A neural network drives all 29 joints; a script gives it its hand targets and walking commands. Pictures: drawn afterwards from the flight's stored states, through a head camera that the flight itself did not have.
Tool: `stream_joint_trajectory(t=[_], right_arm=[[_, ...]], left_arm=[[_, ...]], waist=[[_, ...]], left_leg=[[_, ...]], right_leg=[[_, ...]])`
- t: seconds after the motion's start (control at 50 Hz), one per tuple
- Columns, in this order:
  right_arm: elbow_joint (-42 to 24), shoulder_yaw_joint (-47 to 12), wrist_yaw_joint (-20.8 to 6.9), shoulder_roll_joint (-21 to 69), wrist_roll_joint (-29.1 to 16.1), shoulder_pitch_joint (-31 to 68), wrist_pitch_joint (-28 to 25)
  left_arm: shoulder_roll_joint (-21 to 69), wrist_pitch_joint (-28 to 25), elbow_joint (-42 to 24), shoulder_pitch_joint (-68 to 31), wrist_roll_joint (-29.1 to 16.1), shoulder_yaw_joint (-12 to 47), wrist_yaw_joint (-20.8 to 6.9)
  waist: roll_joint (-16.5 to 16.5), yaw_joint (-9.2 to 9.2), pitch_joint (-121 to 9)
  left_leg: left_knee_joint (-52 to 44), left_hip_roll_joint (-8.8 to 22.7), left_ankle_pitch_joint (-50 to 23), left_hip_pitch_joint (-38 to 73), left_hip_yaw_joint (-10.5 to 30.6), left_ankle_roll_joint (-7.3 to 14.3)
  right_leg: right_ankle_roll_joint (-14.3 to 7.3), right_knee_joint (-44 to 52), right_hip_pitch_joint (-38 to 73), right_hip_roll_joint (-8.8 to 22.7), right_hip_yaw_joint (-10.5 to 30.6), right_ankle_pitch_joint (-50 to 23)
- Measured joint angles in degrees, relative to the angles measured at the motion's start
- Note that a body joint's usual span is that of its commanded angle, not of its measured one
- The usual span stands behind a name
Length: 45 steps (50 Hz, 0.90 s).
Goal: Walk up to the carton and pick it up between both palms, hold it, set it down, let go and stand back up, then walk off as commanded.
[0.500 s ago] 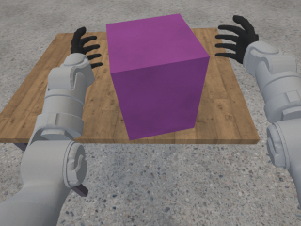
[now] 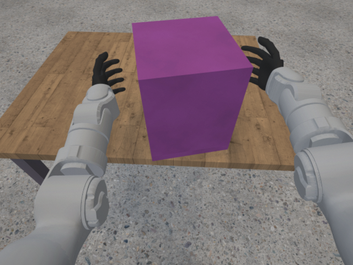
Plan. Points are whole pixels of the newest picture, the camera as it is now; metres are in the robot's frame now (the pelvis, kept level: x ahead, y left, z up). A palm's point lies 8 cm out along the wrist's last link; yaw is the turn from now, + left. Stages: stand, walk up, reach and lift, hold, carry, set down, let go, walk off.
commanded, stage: reach and lift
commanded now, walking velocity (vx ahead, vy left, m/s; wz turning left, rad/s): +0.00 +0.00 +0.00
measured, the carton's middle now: (183, 91) +0.51 +0.05 +0.13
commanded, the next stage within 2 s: none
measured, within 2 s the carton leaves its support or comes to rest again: neither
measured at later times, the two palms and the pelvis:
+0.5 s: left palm (122, 101) +0.45 +0.19 +0.13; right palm (248, 96) +0.51 -0.11 +0.12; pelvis +0.01 +0.00 +0.00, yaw +0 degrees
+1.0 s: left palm (114, 111) +0.42 +0.19 +0.13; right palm (244, 107) +0.47 -0.09 +0.12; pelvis +0.00 +0.00 +0.00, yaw +0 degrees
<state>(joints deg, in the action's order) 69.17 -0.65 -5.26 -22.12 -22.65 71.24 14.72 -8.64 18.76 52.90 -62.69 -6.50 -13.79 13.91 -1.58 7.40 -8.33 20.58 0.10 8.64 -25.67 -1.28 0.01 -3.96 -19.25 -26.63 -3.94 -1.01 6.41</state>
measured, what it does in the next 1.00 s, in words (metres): stands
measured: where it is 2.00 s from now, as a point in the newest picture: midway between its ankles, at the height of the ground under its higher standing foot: outside the picture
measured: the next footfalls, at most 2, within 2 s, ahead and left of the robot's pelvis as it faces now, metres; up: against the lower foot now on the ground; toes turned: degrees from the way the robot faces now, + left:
none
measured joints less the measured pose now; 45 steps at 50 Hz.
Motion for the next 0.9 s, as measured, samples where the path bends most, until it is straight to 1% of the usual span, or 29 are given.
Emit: stream_joint_trajectory(t=[0.08,0.16,0.22,0.24,0.3,0.38,0.44,0.5,0.54,0.56,0.68,0.74,0.8,0.9], right_arm=[[0.55,2.04,-0.01,0.58,1.12,0.00,-2.14],[0.56,2.80,-0.01,0.72,1.74,0.00,-3.87],[0.56,2.81,-0.01,0.97,2.08,-0.14,-4.89],[0.57,2.81,-0.01,1.09,2.22,-0.29,-5.21],[0.58,2.81,-0.01,1.48,2.70,-1.16,-6.05],[0.49,2.80,0.42,2.75,4.19,-2.91,-7.06],[-0.24,2.90,1.06,4.65,6.72,-4.26,-7.80],[-0.32,5.05,1.33,7.44,10.03,-4.62,-8.46],[-0.31,7.72,2.69,8.59,12.80,-4.66,-8.83],[-0.31,9.03,2.95,8.90,14.22,-4.73,-8.90],[-0.32,17.21,3.21,10.79,22.70,-5.74,-10.13],[-0.32,21.00,3.13,12.11,26.63,-6.69,-11.27],[-0.31,23.94,3.05,13.50,28.75,-7.93,-12.19],[-0.31,27.62,2.48,15.19,30.58,-9.86,-13.24]], left_arm=[[0.82,-1.13,0.01,0.01,0.23,0.00,0.00],[2.18,-1.67,0.02,0.27,1.32,0.01,0.01],[3.52,-2.11,0.03,1.06,2.48,0.01,0.01],[3.83,-2.71,-0.01,1.43,3.05,-0.01,0.42],[4.26,-3.89,-0.18,2.41,4.47,-0.21,0.62],[5.52,-5.92,-0.20,3.35,5.44,-2.62,0.58],[6.65,-7.87,-0.20,3.86,6.67,-4.85,0.31],[7.67,-9.62,-0.20,3.95,8.83,-6.72,-0.18],[8.19,-10.40,-0.19,3.96,10.53,-7.88,-0.25],[8.39,-10.67,-0.19,3.96,11.34,-8.27,-0.38],[10.70,-12.16,-0.18,3.91,17.20,-11.41,-0.61],[11.50,-12.21,-0.21,4.26,20.04,-13.00,-0.63],[11.61,-11.66,-0.25,5.03,21.13,-13.34,-0.64],[11.87,-10.05,-0.26,6.18,21.69,-14.09,-0.64]], waist=[[-0.56,0.00,0.00],[-0.22,0.00,-0.02],[0.80,0.00,-0.03],[1.25,0.06,-0.03],[2.64,0.51,-0.04],[3.97,1.15,-0.41],[4.20,1.32,-0.72],[3.72,1.32,-0.74],[3.12,1.32,-0.74],[2.73,1.31,-0.74],[0.28,1.32,-0.94],[-0.17,1.32,-1.13],[0.09,1.32,-1.13],[0.87,1.32,-1.13]], left_leg=[[0.00,0.00,-0.02,-1.16,0.00,0.00],[0.00,-0.01,0.00,-2.44,0.00,0.00],[0.00,-0.01,0.04,-3.17,-0.01,0.00],[0.00,-0.01,0.07,-3.33,-0.01,0.00],[0.00,-0.01,0.16,-3.52,0.00,0.00],[0.00,0.01,0.18,-3.71,0.00,0.00],[-0.12,0.02,0.14,-3.80,0.00,0.00],[-0.27,0.02,-0.06,-3.80,0.00,0.00],[-0.28,0.02,-0.15,-3.80,0.00,0.00],[-0.28,0.02,-0.19,-3.80,0.00,0.00],[-0.28,0.02,-0.26,-3.43,0.00,0.00],[-0.28,0.01,-0.17,-2.72,0.00,0.00],[-0.28,0.01,-0.06,-1.70,0.00,0.00],[-0.28,0.01,-0.01,-0.25,0.00,0.00]], right_leg=[[-0.08,0.00,-1.16,0.00,0.00,-0.02],[-0.09,0.00,-2.45,0.00,0.00,-0.02],[-0.09,0.09,-3.13,0.00,0.01,-0.02],[-0.09,0.11,-3.28,0.00,0.01,-0.01],[-0.08,0.11,-3.46,0.00,0.00,0.06],[0.14,0.12,-3.65,0.00,0.00,0.09],[0.37,0.12,-3.81,0.00,0.00,0.07],[0.43,0.12,-3.88,0.00,0.00,-0.04],[0.43,0.12,-3.87,0.00,0.00,-0.11],[0.43,0.12,-3.88,0.00,0.00,-0.15],[0.28,0.12,-3.50,0.00,0.00,-0.24],[0.16,0.27,-2.72,0.00,0.00,-0.24],[0.13,0.50,-1.58,0.00,0.00,-0.24],[0.12,0.67,-0.05,0.00,0.00,-0.24]])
